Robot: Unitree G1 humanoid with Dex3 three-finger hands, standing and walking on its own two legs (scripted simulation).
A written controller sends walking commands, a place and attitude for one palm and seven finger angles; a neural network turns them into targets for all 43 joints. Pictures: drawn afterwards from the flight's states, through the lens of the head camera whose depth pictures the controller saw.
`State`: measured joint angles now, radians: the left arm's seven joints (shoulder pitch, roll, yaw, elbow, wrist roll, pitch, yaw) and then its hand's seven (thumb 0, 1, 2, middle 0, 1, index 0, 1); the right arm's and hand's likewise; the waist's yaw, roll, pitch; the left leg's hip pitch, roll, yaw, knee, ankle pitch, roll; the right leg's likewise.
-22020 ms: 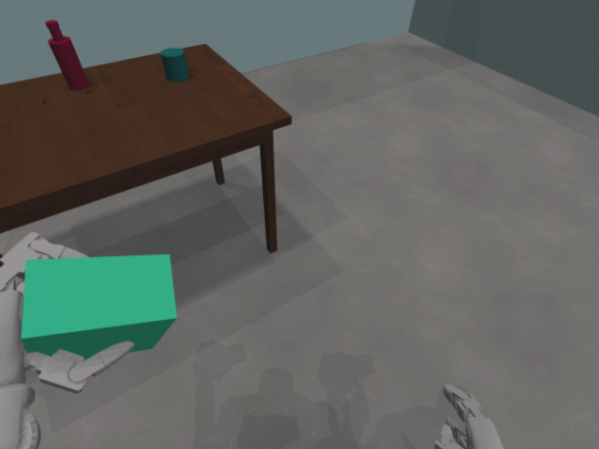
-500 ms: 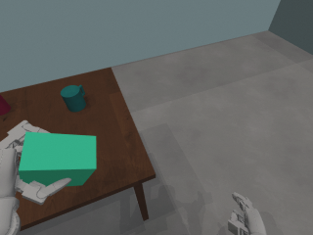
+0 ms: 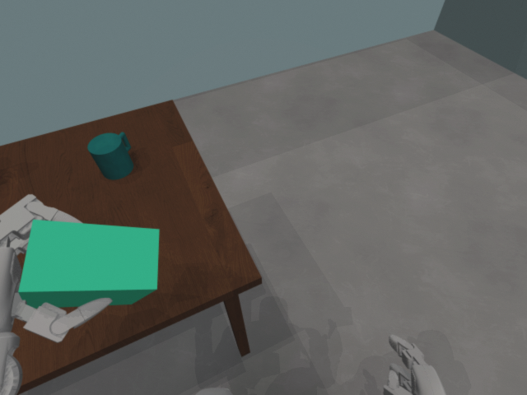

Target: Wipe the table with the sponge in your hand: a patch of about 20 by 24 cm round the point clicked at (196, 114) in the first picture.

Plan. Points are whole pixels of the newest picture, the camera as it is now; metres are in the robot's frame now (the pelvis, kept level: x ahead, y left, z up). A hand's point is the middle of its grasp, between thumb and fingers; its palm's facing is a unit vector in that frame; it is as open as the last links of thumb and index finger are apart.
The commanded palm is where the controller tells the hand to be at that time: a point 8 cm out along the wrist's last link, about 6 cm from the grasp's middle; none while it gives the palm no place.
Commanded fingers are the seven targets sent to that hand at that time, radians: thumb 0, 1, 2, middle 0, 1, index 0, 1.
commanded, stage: come to a stop and stand still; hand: left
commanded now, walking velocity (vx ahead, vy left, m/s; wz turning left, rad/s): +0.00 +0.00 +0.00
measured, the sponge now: (109, 270) +0.23 +0.20 +0.13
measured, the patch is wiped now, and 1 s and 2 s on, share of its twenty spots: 0.00 0.00 0.00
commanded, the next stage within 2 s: look again from close up in 0.66 s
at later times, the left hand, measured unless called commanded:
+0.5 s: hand out of the picture +0.24 +0.33 +0.17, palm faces +0.40 -0.84 -0.36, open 10.6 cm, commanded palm +0.18 +0.35 +0.18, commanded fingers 0.00 0.10 1.30 -1.20 -1.60 -1.20 -1.60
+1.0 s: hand (21, 251) +0.24 +0.29 +0.16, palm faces +0.34 -0.85 -0.40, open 10.6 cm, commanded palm +0.18 +0.33 +0.18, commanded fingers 0.00 0.10 1.30 -1.20 -1.60 -1.20 -1.60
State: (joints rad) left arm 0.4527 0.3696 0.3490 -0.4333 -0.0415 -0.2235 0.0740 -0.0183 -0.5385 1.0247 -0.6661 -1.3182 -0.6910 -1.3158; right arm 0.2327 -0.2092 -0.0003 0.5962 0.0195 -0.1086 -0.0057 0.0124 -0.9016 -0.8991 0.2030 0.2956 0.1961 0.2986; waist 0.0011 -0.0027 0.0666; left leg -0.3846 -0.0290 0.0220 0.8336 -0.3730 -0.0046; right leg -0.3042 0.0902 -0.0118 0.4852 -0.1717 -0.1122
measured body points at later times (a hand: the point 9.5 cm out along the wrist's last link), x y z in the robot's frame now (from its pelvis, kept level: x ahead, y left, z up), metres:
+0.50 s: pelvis +0.03 +0.07 +0.01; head +0.03 +0.10 +0.46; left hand +0.21 +0.37 +0.19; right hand +0.23 -0.13 -0.05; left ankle +0.01 +0.13 -0.74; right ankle +0.05 -0.04 -0.74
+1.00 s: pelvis +0.02 +0.04 +0.01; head +0.05 +0.06 +0.45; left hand +0.21 +0.33 +0.19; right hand +0.20 -0.19 -0.07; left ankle +0.01 +0.13 -0.74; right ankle +0.03 -0.04 -0.74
